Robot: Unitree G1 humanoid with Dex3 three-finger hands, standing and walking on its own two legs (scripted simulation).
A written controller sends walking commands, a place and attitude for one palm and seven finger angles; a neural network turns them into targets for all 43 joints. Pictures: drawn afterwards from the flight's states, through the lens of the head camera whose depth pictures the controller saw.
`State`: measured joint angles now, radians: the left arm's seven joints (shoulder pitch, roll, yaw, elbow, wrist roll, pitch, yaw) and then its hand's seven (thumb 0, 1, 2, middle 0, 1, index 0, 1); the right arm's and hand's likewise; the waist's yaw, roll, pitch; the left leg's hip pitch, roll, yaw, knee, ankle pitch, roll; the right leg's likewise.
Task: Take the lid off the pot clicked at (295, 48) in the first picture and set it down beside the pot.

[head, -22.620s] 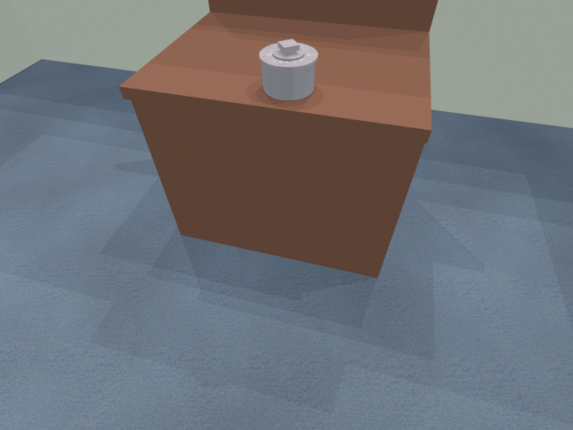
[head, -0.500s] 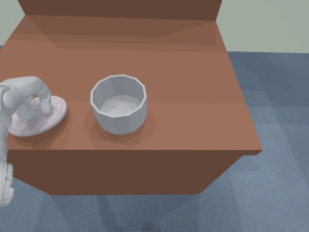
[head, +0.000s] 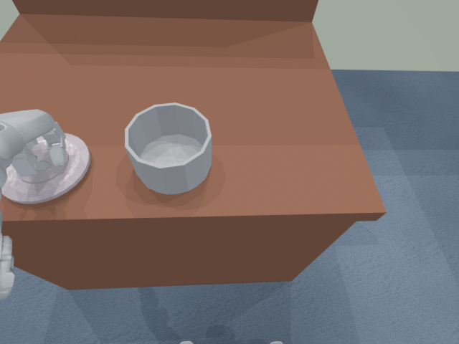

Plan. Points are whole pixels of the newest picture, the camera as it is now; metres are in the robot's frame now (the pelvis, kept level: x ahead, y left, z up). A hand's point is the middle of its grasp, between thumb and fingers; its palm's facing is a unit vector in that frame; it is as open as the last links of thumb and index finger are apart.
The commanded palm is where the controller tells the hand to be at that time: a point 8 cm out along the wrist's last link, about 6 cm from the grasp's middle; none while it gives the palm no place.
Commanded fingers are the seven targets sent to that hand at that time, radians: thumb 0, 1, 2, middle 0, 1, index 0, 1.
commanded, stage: open the fingers wide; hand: left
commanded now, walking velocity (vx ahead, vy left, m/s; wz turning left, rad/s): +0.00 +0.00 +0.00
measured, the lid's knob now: (37, 157) +0.45 +0.34 +0.03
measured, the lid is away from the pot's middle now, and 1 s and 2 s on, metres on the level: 0.24 0.24 0.24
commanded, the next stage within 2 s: raise the empty hand in 1.08 s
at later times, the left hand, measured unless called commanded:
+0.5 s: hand (36, 161) +0.42 +0.32 +0.06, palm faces -0.47 -0.08 -0.88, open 6.3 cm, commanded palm +0.45 +0.32 +0.11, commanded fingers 0.00 0.22 0.71 -0.46 -0.94 -0.56 -0.99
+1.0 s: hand (33, 162) +0.42 +0.33 +0.05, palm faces -0.45 -0.09 -0.89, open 10.7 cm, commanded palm +0.44 +0.33 +0.11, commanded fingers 0.00 0.02 0.58 -0.33 -0.90 -0.33 -0.90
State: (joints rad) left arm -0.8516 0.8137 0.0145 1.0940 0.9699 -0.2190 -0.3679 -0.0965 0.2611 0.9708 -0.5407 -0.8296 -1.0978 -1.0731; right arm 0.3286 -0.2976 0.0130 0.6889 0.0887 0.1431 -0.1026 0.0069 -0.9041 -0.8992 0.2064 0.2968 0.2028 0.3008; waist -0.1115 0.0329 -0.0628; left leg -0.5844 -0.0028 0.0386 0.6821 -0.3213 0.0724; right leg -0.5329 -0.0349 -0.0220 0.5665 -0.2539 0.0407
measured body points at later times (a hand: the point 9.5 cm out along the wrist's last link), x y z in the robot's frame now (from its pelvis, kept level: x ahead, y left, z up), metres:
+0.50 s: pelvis -0.01 +0.00 +0.00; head +0.07 +0.02 +0.44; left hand +0.44 +0.32 +0.11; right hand +0.04 -0.28 -0.12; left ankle +0.00 +0.07 -0.72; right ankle +0.01 -0.17 -0.72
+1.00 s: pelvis +0.00 +0.01 +0.00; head +0.08 +0.02 +0.44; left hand +0.44 +0.33 +0.10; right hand +0.05 -0.27 -0.12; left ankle +0.00 +0.07 -0.72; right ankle +0.01 -0.17 -0.72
